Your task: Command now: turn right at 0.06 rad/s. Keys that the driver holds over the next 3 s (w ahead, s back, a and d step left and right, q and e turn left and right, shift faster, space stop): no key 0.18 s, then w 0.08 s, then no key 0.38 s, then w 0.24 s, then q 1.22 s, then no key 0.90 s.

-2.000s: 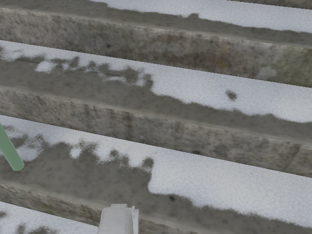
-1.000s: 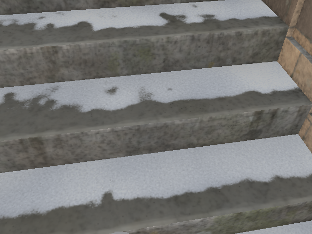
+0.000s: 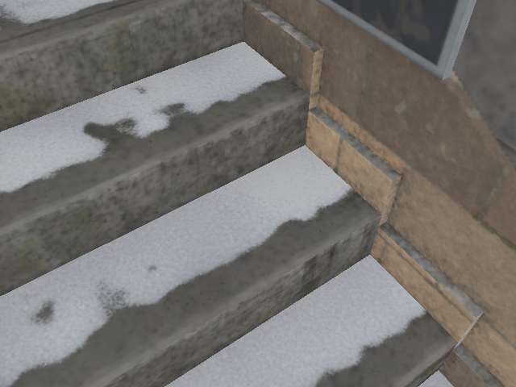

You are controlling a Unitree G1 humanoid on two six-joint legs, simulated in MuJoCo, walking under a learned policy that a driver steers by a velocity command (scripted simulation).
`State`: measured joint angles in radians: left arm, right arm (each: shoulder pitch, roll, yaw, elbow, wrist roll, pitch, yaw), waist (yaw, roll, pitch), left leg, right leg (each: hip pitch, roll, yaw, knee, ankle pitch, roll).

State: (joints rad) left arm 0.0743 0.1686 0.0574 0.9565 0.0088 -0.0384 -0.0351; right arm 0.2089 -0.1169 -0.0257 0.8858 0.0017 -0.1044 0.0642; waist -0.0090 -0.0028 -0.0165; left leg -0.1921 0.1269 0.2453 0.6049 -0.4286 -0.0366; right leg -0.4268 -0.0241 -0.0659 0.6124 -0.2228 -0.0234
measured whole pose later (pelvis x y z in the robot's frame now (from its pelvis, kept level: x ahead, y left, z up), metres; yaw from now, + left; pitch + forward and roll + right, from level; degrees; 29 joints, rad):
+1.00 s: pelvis +0.09 -0.03 +0.00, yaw +2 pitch +1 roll +0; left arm 0.31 0.17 0.05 0.88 0.05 -0.07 0.02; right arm 0.45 -0.22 -0.04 1.03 0.00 0.00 -0.01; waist 0.01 0.06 -0.02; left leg -0.21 0.08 0.06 0.98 -0.53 0.01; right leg -0.32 -0.02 -0.14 0.64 -0.33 -0.06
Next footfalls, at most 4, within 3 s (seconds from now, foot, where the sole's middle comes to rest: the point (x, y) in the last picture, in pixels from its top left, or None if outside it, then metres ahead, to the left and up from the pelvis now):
1.44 left None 0.23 0.19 -0.60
1.98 right None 0.38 0.01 -0.60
2.38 left None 0.24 0.21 -0.60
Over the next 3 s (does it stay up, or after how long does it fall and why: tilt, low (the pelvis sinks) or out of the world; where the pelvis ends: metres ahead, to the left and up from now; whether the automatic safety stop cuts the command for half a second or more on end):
stays up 0.30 0.10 0.17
